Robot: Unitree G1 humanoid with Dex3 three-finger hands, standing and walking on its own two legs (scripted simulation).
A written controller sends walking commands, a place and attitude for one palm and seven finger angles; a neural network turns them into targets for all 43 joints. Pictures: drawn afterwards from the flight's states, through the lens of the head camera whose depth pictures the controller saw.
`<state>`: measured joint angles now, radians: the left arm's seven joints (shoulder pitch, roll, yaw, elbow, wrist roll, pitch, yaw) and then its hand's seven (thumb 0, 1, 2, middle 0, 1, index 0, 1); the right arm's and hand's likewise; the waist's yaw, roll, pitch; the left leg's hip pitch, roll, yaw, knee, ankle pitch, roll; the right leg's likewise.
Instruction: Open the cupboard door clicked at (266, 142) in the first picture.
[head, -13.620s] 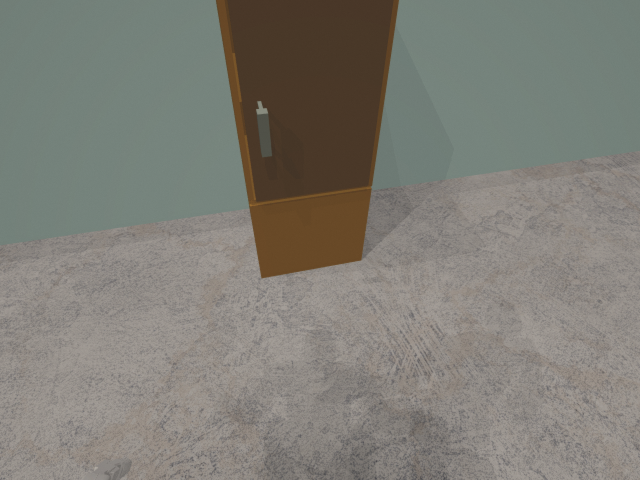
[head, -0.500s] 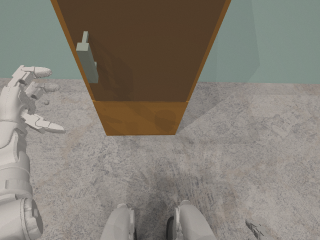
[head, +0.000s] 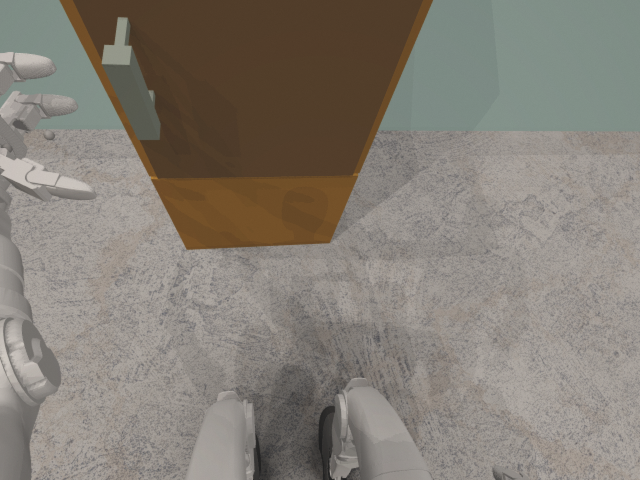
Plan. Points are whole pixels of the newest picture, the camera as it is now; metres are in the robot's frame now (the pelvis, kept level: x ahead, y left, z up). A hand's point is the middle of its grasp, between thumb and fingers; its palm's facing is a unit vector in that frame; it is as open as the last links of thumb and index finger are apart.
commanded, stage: move the hooked fingers beside the handle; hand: left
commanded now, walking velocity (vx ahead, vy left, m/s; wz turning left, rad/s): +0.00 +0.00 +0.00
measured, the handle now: (136, 82) +0.58 +0.20 +0.04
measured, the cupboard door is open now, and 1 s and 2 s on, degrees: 0 0 0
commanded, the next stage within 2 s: slide the fingers in behind the handle in 1.02 s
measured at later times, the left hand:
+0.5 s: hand (58, 112) +0.53 +0.28 +0.04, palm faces +0.03 -1.00 -0.02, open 14.0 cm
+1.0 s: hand (62, 117) +0.52 +0.27 +0.05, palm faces +0.04 -1.00 -0.03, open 14.0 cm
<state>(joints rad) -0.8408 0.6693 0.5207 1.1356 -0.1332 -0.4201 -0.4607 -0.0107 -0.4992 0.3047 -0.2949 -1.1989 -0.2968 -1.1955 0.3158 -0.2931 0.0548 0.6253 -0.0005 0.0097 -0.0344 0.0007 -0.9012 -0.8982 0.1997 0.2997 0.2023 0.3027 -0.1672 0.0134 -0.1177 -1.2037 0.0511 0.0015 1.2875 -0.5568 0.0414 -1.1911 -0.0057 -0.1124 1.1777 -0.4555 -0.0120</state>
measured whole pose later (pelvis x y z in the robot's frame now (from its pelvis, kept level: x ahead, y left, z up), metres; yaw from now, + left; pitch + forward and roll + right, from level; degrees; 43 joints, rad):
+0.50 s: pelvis +0.00 +0.01 -0.01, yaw -2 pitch +31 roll -6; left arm -0.92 0.75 0.58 1.14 -0.08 -0.36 -0.44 -0.01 -0.50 0.31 -0.29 -1.20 -0.30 -1.20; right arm 0.38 -0.28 0.08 0.60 -0.02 0.08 0.00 0.00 -0.90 -0.90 0.20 0.30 0.20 0.30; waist -0.22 0.03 -0.11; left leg -1.29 0.06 0.00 1.31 -0.57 0.05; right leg -1.26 0.01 -0.11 1.17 -0.45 0.00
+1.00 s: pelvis +0.01 +0.01 +0.00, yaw -1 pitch +28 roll -6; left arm -0.89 0.69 0.53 1.16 -0.08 -0.41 -0.40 -0.01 -0.50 0.30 -0.30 -1.20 -0.30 -1.20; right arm 0.32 -0.28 0.07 0.59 -0.02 0.09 0.00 0.00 -0.90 -0.90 0.20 0.30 0.20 0.30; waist -0.20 0.02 -0.12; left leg -1.22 0.06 0.00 1.28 -0.57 0.05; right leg -1.20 0.01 -0.11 1.15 -0.45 0.00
